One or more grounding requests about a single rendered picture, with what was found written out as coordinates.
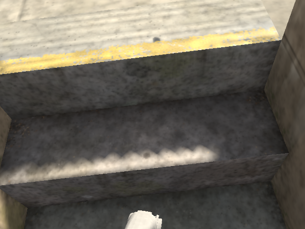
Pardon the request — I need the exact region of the left robot thigh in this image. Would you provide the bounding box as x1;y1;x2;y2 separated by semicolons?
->
125;210;162;229

